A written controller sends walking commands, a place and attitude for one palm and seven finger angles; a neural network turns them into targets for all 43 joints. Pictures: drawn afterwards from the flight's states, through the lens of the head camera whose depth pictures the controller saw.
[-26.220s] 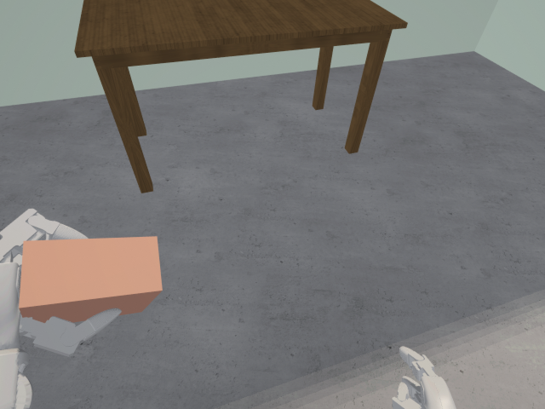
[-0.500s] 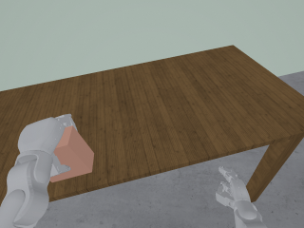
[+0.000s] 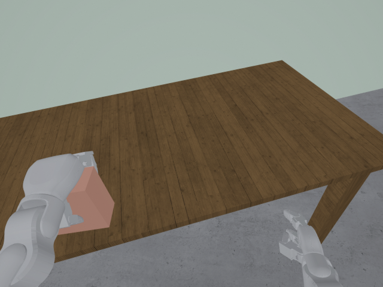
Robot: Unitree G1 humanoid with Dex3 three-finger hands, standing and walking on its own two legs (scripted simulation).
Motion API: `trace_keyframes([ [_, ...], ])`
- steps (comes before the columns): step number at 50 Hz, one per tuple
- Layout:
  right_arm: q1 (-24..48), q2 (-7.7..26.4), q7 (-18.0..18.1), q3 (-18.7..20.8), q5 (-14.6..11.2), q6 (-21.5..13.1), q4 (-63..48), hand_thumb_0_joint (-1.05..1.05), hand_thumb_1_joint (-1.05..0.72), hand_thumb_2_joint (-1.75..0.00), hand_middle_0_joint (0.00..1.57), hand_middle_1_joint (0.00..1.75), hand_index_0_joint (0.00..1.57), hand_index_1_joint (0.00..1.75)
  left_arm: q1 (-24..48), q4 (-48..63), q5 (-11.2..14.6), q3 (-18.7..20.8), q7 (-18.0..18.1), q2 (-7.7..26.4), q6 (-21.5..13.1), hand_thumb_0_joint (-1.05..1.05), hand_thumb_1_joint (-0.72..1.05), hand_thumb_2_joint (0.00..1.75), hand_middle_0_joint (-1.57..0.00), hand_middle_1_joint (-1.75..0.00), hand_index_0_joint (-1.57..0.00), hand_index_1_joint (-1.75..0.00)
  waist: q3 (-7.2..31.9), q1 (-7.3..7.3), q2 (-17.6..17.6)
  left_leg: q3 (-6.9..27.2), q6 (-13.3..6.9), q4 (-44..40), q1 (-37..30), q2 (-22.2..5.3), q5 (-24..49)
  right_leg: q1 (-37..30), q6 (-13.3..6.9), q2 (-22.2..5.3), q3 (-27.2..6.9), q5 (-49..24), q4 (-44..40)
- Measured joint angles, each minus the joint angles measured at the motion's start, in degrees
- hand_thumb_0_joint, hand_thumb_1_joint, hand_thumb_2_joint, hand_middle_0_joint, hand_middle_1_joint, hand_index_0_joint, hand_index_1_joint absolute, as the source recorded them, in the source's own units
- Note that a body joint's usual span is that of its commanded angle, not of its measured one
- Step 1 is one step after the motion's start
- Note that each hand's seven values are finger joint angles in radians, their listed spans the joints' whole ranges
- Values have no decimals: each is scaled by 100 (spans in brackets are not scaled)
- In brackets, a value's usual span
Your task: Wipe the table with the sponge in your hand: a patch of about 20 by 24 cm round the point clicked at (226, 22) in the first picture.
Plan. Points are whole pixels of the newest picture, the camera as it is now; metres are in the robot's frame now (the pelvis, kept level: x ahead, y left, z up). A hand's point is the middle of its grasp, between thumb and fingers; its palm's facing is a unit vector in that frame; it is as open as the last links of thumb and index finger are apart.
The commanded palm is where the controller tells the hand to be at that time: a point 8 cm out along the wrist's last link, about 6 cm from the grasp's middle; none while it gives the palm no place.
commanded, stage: move the sponge above the wiping area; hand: left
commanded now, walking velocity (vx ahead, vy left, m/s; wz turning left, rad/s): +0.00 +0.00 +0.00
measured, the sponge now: (78, 207) +0.22 +0.28 +0.08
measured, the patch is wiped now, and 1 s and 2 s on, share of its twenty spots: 0.00 0.00 0.00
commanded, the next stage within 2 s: none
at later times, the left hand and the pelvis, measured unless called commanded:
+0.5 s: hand (68, 180) +0.24 +0.29 +0.14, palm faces +0.11 -0.06 -0.99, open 10.3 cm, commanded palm +0.21 +0.28 +0.21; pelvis +0.01 +0.01 +0.00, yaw +0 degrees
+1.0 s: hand (67, 177) +0.25 +0.30 +0.13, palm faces +0.12 -0.07 -0.99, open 10.3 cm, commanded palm +0.22 +0.29 +0.19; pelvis +0.01 +0.01 +0.00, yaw +0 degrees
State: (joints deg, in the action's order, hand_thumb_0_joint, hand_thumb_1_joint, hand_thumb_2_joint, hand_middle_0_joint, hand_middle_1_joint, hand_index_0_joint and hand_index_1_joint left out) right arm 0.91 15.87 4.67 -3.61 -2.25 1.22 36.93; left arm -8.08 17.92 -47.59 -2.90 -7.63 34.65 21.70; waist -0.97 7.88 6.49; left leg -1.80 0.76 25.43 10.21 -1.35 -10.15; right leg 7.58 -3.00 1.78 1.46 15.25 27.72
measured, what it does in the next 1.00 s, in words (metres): stands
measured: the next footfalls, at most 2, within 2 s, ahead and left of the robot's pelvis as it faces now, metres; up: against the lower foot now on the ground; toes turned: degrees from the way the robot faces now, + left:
none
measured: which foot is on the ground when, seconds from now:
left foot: down 0.00-1.00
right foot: down 0.00-1.00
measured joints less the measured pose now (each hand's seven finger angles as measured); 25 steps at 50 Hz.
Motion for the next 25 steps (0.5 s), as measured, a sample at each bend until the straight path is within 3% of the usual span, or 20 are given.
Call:
trace_keyframes([
  [4,-106,-44,-41,55,2,-16,65,1,-91,-90,20,30,20,30,56,-2,65,300,301,93,-172,-1,-53,103,-71,-132,-74,-131,16,57,-13,15,14,4,-71,-26,-44,-119,-9,29,9,-10,-93],
  [8,-113,-65,-85,49,-55,19,139,1,-91,-90,20,30,20,30,178,-105,153,588,434,8,62,-1,-53,103,-71,-132,-74,-131,77,55,33,23,4,-22,-79,-13,-44,-145,16,17,14,-26,-151],
  [11,-76,-56,-79,21,-104,43,122,1,-91,-90,20,30,20,30,219,-193,181,583,337,-124,315,-1,-53,103,-70,-132,-73,-132,78,19,78,36,-22,-52,-45,27,-13,-109,44,-21,28,-32,-154],
  [14,-63,-47,-51,3,-112,16,43,1,-91,-90,20,30,20,30,169,-218,137,339,160,-254,380,-1,-52,103,-70,-132,-73,-132,46,-14,100,54,-55,-72,8,74,18,-53,74,-67,49,-34,-139],
  [19,-75,-88,14,2,-24,-30,26,1,-91,-90,20,30,20,30,71,-211,-94,-79,23,-229,40,-1,-53,103,-70,-132,-73,-132,-27,-1,17,36,-81,-61,29,92,15,-24,89,-85,29,-30,-119],
  [25,-136,-173,-31,22,10,-80,134,1,-91,-90,20,30,20,30,277,-239,-133,38,448,-191,-318,-1,-53,103,-71,-132,-74,-131,-10,62,-56,23,-78,-94,-71,64,-2,-166,85,-54,10,-86,-266],
])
